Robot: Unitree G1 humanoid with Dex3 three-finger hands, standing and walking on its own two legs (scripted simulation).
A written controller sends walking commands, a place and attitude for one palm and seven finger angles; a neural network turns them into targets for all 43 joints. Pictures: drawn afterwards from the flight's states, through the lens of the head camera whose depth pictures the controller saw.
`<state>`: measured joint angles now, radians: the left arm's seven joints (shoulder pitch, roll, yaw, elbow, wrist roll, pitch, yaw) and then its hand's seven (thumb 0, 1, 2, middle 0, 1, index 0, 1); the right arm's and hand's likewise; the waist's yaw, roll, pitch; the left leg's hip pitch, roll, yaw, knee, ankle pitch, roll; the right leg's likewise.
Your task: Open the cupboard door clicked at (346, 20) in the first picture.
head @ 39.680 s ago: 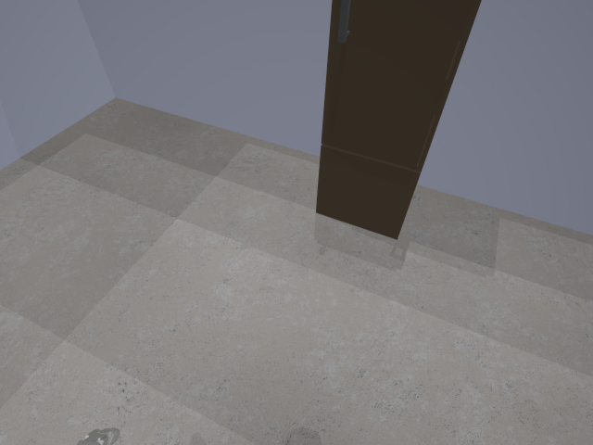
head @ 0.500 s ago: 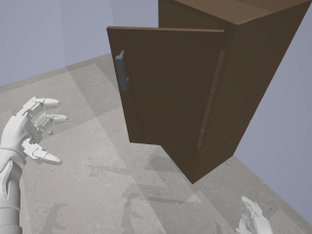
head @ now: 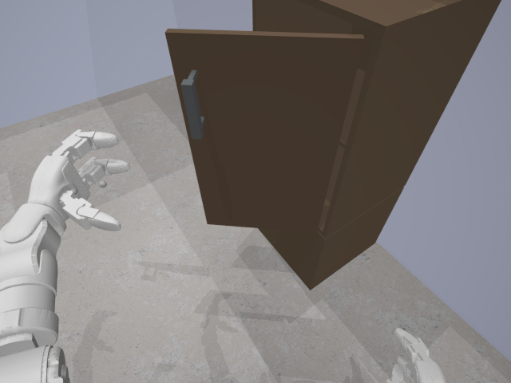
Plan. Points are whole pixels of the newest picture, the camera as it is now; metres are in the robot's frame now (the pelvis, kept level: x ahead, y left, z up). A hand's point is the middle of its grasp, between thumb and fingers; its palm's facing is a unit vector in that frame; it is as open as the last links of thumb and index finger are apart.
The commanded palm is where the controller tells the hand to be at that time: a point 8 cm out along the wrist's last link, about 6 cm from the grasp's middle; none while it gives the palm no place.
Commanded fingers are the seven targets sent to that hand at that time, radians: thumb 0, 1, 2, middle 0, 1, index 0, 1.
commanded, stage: move the hooked fingers beside the handle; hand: left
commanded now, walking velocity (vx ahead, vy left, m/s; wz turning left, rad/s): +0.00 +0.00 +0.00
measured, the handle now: (195, 105) +0.60 +0.16 +0.12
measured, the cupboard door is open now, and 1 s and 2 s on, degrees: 50 50 50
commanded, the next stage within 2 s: none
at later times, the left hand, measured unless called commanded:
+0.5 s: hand (134, 150) +0.44 +0.23 +0.14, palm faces -0.05 -1.00 +0.02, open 14.0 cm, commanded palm +0.42 +0.29 +0.14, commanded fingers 0.00 -0.50 0.30 -0.30 -1.20 -0.30 -1.20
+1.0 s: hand (153, 126) +0.51 +0.22 +0.14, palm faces -0.06 -1.00 +0.03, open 14.0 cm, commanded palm +0.50 +0.28 +0.13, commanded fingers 0.00 -0.50 0.30 -0.30 -1.20 -0.30 -1.20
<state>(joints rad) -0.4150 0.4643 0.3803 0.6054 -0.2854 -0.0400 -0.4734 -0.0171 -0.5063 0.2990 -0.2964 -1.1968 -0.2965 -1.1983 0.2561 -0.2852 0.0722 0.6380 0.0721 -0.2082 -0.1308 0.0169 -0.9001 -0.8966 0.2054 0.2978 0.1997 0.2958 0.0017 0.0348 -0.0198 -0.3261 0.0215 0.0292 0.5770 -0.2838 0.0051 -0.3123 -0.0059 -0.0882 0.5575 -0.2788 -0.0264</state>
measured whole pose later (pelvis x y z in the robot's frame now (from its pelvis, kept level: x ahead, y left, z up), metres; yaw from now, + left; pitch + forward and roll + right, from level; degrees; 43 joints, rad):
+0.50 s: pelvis +0.01 +0.01 +0.00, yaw -1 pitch +7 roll -1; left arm -0.68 0.49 0.37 0.89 -0.22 -0.12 -0.41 -0.02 -0.50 0.30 -0.30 -1.20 -0.30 -1.20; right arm 0.34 -0.29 0.05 0.65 0.05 -0.12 -0.09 0.02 -0.90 -0.90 0.21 0.30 0.20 0.30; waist -0.06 0.02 -0.04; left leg -0.42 0.02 0.05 0.61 -0.31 0.02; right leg -0.41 -0.01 -0.06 0.58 -0.29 -0.01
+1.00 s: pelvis +0.02 +0.02 -0.01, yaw -2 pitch +12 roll -2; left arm -0.95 0.58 0.40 1.19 -0.14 -0.21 -0.38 -0.02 -0.50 0.30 -0.30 -1.20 -0.30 -1.20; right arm 0.41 -0.30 0.04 0.68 0.03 -0.03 -0.07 0.01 -0.90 -0.90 0.21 0.30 0.20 0.30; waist -0.13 0.01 -0.06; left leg -0.56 0.03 0.06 0.69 -0.34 0.03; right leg -0.54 0.00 -0.06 0.63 -0.30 0.00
